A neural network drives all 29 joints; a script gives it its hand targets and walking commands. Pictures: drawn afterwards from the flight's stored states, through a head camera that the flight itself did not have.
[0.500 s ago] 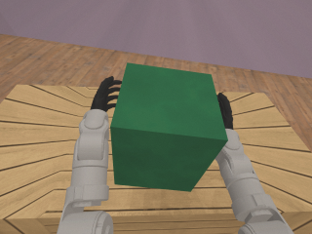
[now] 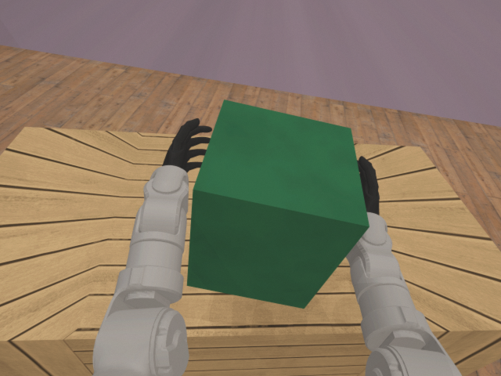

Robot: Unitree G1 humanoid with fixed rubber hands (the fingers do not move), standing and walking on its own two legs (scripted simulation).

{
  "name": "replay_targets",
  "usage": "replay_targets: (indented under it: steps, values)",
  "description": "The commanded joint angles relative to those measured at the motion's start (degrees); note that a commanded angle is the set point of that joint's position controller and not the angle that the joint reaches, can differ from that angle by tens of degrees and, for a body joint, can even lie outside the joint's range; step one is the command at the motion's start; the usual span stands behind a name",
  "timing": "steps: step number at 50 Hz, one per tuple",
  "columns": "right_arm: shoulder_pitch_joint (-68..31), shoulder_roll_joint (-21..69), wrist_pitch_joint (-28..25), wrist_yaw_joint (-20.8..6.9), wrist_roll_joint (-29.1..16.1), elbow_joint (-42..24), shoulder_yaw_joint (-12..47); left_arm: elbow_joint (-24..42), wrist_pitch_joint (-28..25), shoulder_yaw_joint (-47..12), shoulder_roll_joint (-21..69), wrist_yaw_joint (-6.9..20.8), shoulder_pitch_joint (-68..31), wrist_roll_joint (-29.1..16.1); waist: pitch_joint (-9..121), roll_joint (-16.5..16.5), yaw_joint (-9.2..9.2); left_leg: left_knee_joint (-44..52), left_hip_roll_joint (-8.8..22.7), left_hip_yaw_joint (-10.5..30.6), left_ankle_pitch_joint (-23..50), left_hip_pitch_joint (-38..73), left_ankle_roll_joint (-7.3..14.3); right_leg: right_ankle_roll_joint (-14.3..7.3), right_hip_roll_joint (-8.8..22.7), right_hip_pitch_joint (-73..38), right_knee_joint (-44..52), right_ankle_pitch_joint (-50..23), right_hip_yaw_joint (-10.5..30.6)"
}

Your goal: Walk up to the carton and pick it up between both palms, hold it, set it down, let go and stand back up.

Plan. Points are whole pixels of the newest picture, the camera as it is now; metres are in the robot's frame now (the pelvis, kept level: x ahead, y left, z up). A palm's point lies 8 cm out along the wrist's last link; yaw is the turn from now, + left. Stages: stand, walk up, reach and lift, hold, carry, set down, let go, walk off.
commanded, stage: set down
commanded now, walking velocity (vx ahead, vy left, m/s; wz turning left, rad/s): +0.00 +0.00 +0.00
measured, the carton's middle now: (266, 209) +0.38 -0.05 +0.09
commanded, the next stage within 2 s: none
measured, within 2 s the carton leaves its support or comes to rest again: rests again in 1.92 s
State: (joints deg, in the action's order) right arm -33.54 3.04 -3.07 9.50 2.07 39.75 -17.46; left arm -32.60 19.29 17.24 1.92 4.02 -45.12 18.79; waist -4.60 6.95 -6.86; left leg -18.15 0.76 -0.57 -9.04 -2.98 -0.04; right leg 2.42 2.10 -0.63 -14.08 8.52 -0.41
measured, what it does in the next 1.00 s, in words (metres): stands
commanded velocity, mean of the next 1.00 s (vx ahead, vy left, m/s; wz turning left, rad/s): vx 0.00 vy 0.00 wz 0.00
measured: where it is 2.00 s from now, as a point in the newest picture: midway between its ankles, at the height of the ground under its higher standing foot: outside the picture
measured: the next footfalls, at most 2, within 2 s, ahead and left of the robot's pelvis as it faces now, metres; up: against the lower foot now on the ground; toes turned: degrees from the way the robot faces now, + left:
none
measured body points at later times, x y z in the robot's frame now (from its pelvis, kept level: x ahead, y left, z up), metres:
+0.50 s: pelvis +0.02 -0.01 +0.00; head +0.04 +0.03 +0.45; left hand +0.46 +0.08 +0.12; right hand +0.37 -0.21 +0.10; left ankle +0.02 +0.12 -0.75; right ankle +0.00 -0.15 -0.75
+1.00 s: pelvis +0.01 +0.01 +0.00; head +0.04 +0.05 +0.45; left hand +0.47 +0.06 +0.10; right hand +0.35 -0.22 +0.07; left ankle +0.02 +0.12 -0.75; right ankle +0.00 -0.14 -0.75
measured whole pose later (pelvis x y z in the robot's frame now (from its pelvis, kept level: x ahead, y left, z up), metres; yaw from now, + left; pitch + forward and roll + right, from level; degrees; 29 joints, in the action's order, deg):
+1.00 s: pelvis +0.01 +0.01 +0.00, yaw -1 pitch +3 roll -1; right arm -31.1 6.1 -9.0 11.7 8.0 44.9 -23.1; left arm -52.2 8.3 16.7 -1.0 4.8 -49.9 19.4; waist 1.0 5.7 -9.7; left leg -18.1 1.3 -2.2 -8.7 -12.9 0.4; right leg 2.6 2.2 8.7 -11.6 6.2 -1.6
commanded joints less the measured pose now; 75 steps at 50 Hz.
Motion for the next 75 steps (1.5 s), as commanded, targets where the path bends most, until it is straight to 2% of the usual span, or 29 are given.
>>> replay_targets:
  steps: [1,3,6,10,12,13,16,19,24,25,28,30,31,34,36,40,42,46,50,56,57,61,62,63,65,67,68,72,75]
  values:
    - [-44.4,25.6,-6.0,-4.1,-1.2,-14.4,24.4,2.4,-2.5,-21.7,32.5,6.5,-24.1,-4.2,26.6,-7.7,-0.18,-0.3,-2.0,-4.8,13.2,12.2,-2.2,0.0,-5.4,-2.6,0.2,-16.4,-7.8]
    - [-46.4,26.5,-6.9,-3.6,-3.3,-17.8,27.6,5.4,-3.6,-24.6,33.3,5.9,-25.9,-6.1,31.9,-8.3,-0.94,-3.3,-2.0,-3.9,22.3,14.7,-3.0,0.5,-5.5,-2.8,-1.2,-24.2,-7.9]
    - [-45.7,27.8,-6.8,-3.2,-5.2,-21.9,31.5,7.7,-4.3,-26.8,33.9,5.2,-24.7,-7.5,37.2,-7.4,-0.43,-5.9,-2.1,-3.4,28.5,15.6,-3.1,0.5,-5.9,-3.2,-2.4,-31.5,-7.6]
    - [-42.4,30.6,-5.9,-2.4,-3.8,-23.0,32.7,8.6,-5.4,-28.2,33.9,6.0,-25.2,-8.0,37.3,-5.2,-2.38,-4.8,-2.6,-2.8,23.1,11.9,-2.4,1.2,-4.9,-6.2,-3.3,-35.8,-6.9]
    - [-42.0,31.7,-6.0,-2.0,-3.9,-24.3,33.9,9.0,-6.2,-28.6,33.5,6.3,-25.8,-8.4,39.0,-4.6,-2.13,-4.5,-3.0,-2.6,22.8,10.2,-2.1,1.8,-4.4,-8.3,-4.0,-38.7,-6.3]
    - [-42.0,31.8,-5.7,-1.9,-4.2,-24.0,34.2,7.9,-6.3,-28.0,32.9,6.4,-25.0,-8.0,38.4,-4.8,-1.23,-4.1,-2.9,-2.9,21.9,8.8,-1.8,1.8,-4.2,-9.2,-4.3,-39.2,-6.0]
    - [-37.0,31.6,-4.0,-1.3,-2.4,-20.6,32.4,4.6,-6.0,-25.1,31.3,7.7,-23.4,-6.1,32.6,-3.0,-2.95,-1.7,-3.3,-2.8,15.6,5.8,-0.7,2.2,-3.1,-10.2,-3.3,-38.0,-5.4]
    - [-33.7,30.2,-3.8,-0.6,-1.6,-15.8,30.1,1.2,-5.9,-22.2,29.0,9.3,-21.9,-4.2,26.5,-4.1,-2.86,0.3,-3.4,-3.5,12.0,4.6,-0.4,2.7,-2.5,-10.4,-2.7,-35.8,-4.9]
    - [-35.1,29.6,-5.9,-0.4,-2.1,-16.6,29.2,2.1,-7.0,-22.9,30.1,9.3,-23.5,-4.8,28.8,-7.3,-1.93,-1.5,-2.7,-3.3,17.7,7.9,-1.4,1.8,-3.1,-6.7,-2.2,-34.9,-6.0]
    - [-35.9,29.9,-6.4,-0.3,-1.8,-15.8,28.3,2.9,-7.6,-23.7,30.2,9.1,-25.5,-5.0,29.9,-7.2,-2.96,-2.1,-2.6,-3.2,18.5,9.2,-1.7,1.6,-3.4,-5.0,-1.9,-34.3,-6.2]
    - [-37.8,30.1,-7.7,-0.8,-1.2,-16.7,27.3,1.6,-8.3,-24.9,32.5,7.8,-25.4,-5.6,33.0,-10.0,-3.34,-3.7,-1.9,-2.9,21.6,12.3,-3.0,0.5,-4.4,0.0,-1.0,-30.6,-7.5]
    - [-39.4,29.6,-8.3,-1.2,-0.3,-17.0,25.8,0.3,-8.7,-25.3,33.5,7.0,-26.8,-6.1,34.1,-9.8,-4.58,-4.6,-1.4,-2.3,22.4,14.2,-3.6,0.1,-4.7,3.7,-0.5,-28.6,-8.1]
    - [-40.8,29.3,-8.5,-1.3,0.3,-15.9,24.5,-1.5,-9.0,-24.3,33.2,6.9,-27.2,-5.8,33.8,-8.8,-3.47,-3.8,-1.1,-2.1,20.7,13.1,-3.0,0.0,-5.0,3.8,-0.4,-26.6,-7.9]
    - [-40.8,30.2,-9.1,-1.6,1.8,-15.4,23.7,-3.1,-10.2,-24.8,34.8,6.3,-28.8,-6.0,36.5,-9.1,-4.02,-3.7,-0.7,-2.3,19.5,12.7,-3.2,0.2,-4.6,4.9,-0.6,-26.0,-8.5]
    - [-40.9,29.9,-9.1,-1.8,3.0,-13.9,21.5,-7.1,-10.9,-23.0,33.4,6.3,-28.6,-5.5,36.5,-7.3,-3.69,-2.9,-0.7,-2.4,16.9,11.0,-2.7,0.0,-4.6,6.2,0.2,-23.7,-8.3]
    - [-41.4,29.9,-9.4,-2.3,6.4,-9.9,18.1,-14.1,-12.0,-18.9,32.9,6.7,-29.7,-3.2,35.1,-7.1,-3.68,-0.7,-0.7,-3.0,10.9,8.2,-1.9,0.0,-4.3,6.5,0.7,-19.8,-8.1]
    - [-42.4,30.1,-10.0,-2.6,7.0,-9.0,17.2,-15.8,-12.5,-17.4,33.2,6.7,-28.6,-2.3,35.3,-8.3,-2.68,-0.4,-0.7,-3.2,12.5,8.4,-1.9,0.1,-4.4,6.8,0.7,-19.8,-8.4]
    - [-40.6,30.5,-10.5,-2.6,7.7,-5.7,15.4,-17.3,-13.5,-15.1,32.5,6.7,-29.3,-0.8,34.8,-9.7,-2.48,-0.6,-0.8,-3.8,14.8,8.2,-2.1,-0.2,-4.4,5.4,0.9,-22.7,-8.2]
    - [-40.0,30.5,-11.2,-2.4,9.3,-1.9,13.0,-20.6,-14.7,-12.2,31.4,7.0,-30.1,1.3,32.1,-10.2,-1.24,0.4,-0.9,-4.5,12.6,5.5,-1.8,-0.1,-3.9,4.6,0.5,-22.7,-7.5]
    - [-43.4,33.2,-14.4,-1.8,10.4,-2.3,13.7,-20.6,-18.0,-14.5,33.1,6.5,-32.4,0.3,39.5,-10.0,-1.21,-2.4,-1.0,-3.9,19.2,5.5,-2.4,0.0,-3.9,3.8,-0.6,-31.4,-6.9]
    - [-42.8,33.6,-14.8,-1.8,10.9,-1.7,13.9,-21.6,-18.5,-13.7,32.7,6.6,-31.8,0.6,40.2,-8.5,-1.28,-2.3,-1.1,-3.7,18.6,4.7,-2.2,0.1,-3.7,3.2,-0.7,-32.0,-6.8]
    - [-43.5,35.4,-16.7,-1.6,12.9,-1.9,14.6,-22.3,-21.2,-15.5,34.3,6.4,-33.0,-0.2,45.6,-7.3,-2.21,-2.6,-1.0,-3.2,18.9,4.3,-2.1,0.4,-3.4,3.5,-1.2,-35.3,-7.0]
    - [-42.9,35.9,-17.1,-1.7,13.6,-1.5,14.3,-21.9,-22.0,-16.1,34.3,6.2,-34.2,-0.5,46.5,-7.3,-3.22,-2.5,-0.8,-2.8,18.5,4.6,-2.3,0.2,-3.6,3.8,-1.2,-34.7,-7.2]
    - [-42.3,36.0,-17.4,-1.7,13.9,-0.9,13.9,-23.1,-22.6,-15.3,34.4,6.1,-33.1,-0.3,46.4,-7.2,-2.47,-2.6,-0.7,-2.9,18.7,4.0,-2.2,-0.2,-3.7,4.3,-1.3,-34.2,-6.8]
    - [-41.1,36.4,-18.0,-1.5,15.0,0.6,13.4,-24.0,-23.5,-15.8,34.7,6.2,-32.6,-0.3,47.2,-7.0,-3.78,-2.5,-0.6,-2.5,18.3,4.4,-2.1,0.0,-3.5,5.2,-1.1,-34.8,-7.3]
    - [-39.9,36.8,-18.3,-1.2,15.1,2.8,13.1,-26.0,-24.2,-14.5,34.3,6.5,-31.7,0.5,45.4,-7.8,-2.47,-1.7,-0.8,-2.8,16.8,2.3,-1.7,0.1,-3.0,4.6,-1.0,-34.4,-6.7]
    - [-38.1,37.0,-18.3,-1.2,15.4,4.9,12.7,-27.4,-24.3,-13.9,34.1,6.7,-30.8,1.0,43.4,-7.6,-3.27,-1.6,-0.8,-2.9,16.7,1.9,-1.7,0.1,-3.0,5.1,-1.3,-34.3,-6.8]
    - [-38.6,36.5,-19.0,-0.7,14.6,5.6,12.4,-30.7,-24.8,-11.6,33.6,7.1,-28.8,2.4,40.6,-8.2,-1.42,-1.1,-0.8,-3.4,15.0,-1.0,-1.5,-0.2,-2.8,3.9,-0.9,-33.2,-6.1]
    - [-38.4,37.4,-20.4,-0.6,14.1,7.1,12.5,-28.7,-26.4,-13.0,34.1,6.5,-30.5,2.3,42.4,-10.6,-1.27,-1.7,-0.6,-3.0,17.9,-0.1,-2.2,-0.6,-3.0,4.3,-1.3,-34.3,-6.2]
